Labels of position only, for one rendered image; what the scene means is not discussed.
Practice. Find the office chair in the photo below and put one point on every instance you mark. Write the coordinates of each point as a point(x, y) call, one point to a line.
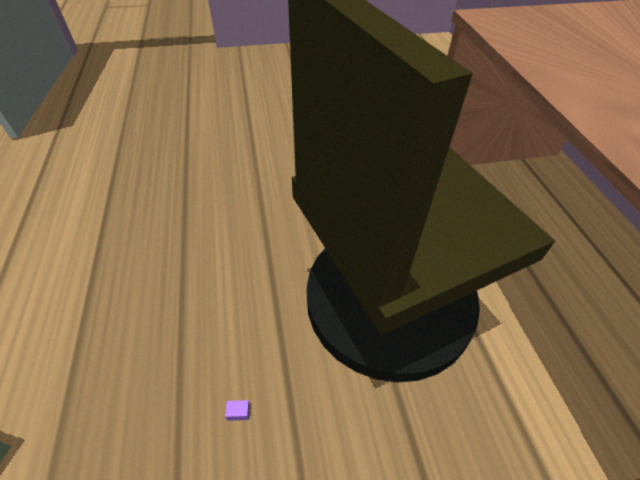
point(411, 231)

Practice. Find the desk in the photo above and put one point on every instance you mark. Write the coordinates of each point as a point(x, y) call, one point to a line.
point(543, 74)

